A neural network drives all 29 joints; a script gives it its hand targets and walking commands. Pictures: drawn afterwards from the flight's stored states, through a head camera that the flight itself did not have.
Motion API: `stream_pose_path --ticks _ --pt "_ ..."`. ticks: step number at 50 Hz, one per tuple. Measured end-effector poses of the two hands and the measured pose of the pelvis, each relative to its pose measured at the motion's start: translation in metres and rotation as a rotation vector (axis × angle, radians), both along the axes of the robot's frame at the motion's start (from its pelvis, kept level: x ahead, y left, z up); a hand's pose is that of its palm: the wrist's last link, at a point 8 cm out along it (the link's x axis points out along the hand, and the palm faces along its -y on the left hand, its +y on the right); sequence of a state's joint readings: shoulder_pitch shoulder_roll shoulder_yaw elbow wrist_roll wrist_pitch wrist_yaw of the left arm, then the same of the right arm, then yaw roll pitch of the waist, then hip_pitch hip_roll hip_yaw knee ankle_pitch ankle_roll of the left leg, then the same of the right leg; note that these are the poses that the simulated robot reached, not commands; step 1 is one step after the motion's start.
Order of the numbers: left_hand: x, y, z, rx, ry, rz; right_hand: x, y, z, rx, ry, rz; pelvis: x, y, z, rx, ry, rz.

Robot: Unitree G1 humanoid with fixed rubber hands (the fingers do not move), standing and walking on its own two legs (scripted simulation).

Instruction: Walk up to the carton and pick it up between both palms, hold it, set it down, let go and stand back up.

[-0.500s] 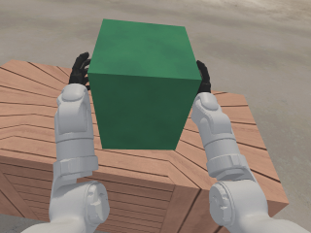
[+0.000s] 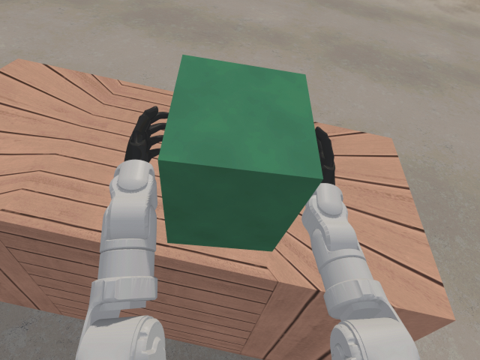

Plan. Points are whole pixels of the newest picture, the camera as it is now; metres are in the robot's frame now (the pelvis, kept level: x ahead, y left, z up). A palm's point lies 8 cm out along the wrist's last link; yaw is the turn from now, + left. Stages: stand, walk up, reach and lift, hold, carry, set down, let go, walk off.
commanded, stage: set down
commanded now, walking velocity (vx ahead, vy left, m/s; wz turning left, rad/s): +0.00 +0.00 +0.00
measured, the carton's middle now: (232, 163) +0.41 +0.00 +0.13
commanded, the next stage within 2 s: none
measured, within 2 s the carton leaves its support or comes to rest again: neither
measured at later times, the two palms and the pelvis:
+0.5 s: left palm (152, 166) +0.40 +0.13 +0.12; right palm (317, 186) +0.37 -0.16 +0.11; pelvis +0.01 +0.01 +0.00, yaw -1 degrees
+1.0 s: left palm (157, 174) +0.41 +0.13 +0.09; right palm (313, 191) +0.38 -0.16 +0.09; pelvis +0.02 +0.01 +0.00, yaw -2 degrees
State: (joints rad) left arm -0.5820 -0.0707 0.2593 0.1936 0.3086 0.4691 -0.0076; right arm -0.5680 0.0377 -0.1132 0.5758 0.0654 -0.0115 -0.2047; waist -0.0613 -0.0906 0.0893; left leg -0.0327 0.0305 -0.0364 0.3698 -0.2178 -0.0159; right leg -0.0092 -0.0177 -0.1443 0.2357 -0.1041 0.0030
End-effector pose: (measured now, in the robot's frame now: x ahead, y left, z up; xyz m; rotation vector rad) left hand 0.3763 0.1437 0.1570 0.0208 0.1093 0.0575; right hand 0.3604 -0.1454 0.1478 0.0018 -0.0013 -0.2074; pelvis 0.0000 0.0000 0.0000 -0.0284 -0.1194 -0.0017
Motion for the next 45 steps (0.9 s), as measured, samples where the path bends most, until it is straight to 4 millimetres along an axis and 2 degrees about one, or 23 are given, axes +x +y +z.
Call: stream_pose_path --ticks 6,19,32,45 --pt "0.011 -0.004 0.001 0.010 0.032 -0.014 0.007 -0.004 0.000 -0.001 0.031 -0.013 0.001 0.003 0.001 0.005 0.002 -0.011" --pt "0.017 -0.009 -0.032 0.027 0.088 -0.021 0.010 -0.008 -0.035 0.010 0.079 -0.018 0.008 0.008 0.001 0.001 0.039 -0.016" --pt "0.028 -0.015 -0.039 0.016 0.106 -0.034 0.018 -0.015 -0.036 0.010 0.095 -0.032 0.011 0.006 0.002 0.005 0.068 -0.025" --pt "0.032 -0.015 -0.063 0.005 0.151 -0.039 0.020 -0.014 -0.056 0.026 0.135 -0.038 0.014 0.007 0.002 0.007 0.099 -0.035"
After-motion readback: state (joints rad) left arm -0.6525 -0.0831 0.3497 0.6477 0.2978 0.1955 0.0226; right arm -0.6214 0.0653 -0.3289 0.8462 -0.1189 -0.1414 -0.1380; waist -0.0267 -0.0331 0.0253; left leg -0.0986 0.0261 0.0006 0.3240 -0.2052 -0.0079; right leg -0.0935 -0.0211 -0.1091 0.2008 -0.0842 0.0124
